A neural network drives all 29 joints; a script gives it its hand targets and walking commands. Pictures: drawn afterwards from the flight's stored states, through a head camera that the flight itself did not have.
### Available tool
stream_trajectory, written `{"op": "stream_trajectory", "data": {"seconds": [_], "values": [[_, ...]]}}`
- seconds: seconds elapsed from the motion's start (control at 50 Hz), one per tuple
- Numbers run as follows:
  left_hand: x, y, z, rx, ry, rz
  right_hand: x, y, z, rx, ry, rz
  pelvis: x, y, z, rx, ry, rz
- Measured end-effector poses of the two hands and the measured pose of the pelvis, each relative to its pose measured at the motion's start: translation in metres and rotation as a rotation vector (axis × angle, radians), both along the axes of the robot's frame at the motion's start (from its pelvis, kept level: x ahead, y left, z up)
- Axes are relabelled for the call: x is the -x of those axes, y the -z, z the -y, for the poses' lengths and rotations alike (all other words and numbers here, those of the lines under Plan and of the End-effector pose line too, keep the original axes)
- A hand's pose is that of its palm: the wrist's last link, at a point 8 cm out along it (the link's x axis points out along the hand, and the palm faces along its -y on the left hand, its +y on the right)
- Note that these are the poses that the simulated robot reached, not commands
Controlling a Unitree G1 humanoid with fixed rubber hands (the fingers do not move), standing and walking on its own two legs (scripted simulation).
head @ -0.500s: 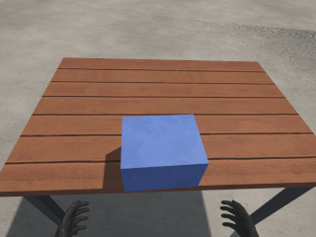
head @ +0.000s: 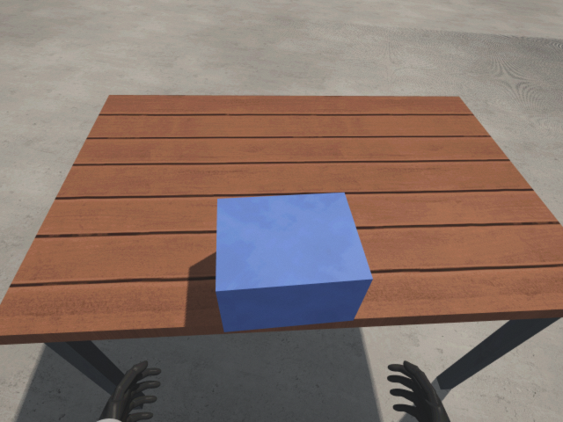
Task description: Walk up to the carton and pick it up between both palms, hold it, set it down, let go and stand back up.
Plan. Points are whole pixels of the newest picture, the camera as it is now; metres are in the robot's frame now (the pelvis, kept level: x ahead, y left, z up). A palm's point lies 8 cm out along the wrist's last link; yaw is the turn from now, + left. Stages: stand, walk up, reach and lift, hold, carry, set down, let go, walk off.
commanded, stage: let go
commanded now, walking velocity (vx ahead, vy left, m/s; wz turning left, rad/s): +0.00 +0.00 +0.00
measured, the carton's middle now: (286, 260) +0.38 -0.01 -0.02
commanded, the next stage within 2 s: stand in 0.38 s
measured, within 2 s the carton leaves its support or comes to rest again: neither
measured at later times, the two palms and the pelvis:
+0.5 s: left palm out of the picture +0.13 +0.23 -0.09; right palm out of the picture +0.13 -0.25 -0.09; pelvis -0.01 -0.01 +0.00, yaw +0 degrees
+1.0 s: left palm out of the picture +0.00 +0.27 -0.13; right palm out of the picture -0.02 -0.24 -0.12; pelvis -0.05 +0.02 -0.01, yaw +1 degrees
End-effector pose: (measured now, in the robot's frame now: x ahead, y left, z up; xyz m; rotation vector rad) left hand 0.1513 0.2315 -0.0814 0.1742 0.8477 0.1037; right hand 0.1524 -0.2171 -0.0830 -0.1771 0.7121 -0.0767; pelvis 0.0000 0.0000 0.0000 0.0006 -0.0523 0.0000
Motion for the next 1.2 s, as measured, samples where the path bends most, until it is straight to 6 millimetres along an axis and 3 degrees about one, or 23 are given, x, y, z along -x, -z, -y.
{"op": "stream_trajectory", "data": {"seconds": [0.2,0.44,0.6,0.74,1.02,1.2], "values": [[-0.010,0.000,0.008,0.005,0.008,0.020,0.001,-0.004,0.016,0.030,0.001,0.008,0.003,0.000,0.002,0.000,0.003,0.016],[0.001,0.006,0.012,0.012,-0.004,0.036,0.009,-0.003,0.024,0.055,0.006,-0.025,0.007,0.003,0.006,0.001,-0.003,0.004],[0.058,0.026,-0.013,-0.026,-0.046,-0.055,0.054,0.017,0.039,0.089,0.077,-0.198,0.008,0.006,0.004,0.011,-0.007,-0.006],[0.106,0.038,-0.026,-0.039,-0.070,-0.167,0.101,0.028,0.040,0.097,0.099,-0.302,0.018,0.007,-0.002,0.016,-0.011,0.006],[0.160,0.051,-0.038,-0.031,-0.052,-0.278,0.178,0.040,0.020,0.087,0.120,-0.444,0.049,0.007,-0.019,0.018,-0.011,0.015],[0.196,0.060,-0.045,-0.029,-0.058,-0.357,0.207,0.044,0.013,0.087,0.138,-0.495,0.063,0.009,-0.027,0.014,-0.008,0.010]]}}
